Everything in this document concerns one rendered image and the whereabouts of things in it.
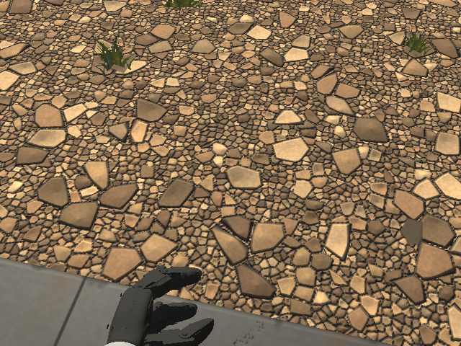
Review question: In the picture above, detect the robot left hand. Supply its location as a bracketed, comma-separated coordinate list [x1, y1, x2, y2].
[107, 265, 214, 346]

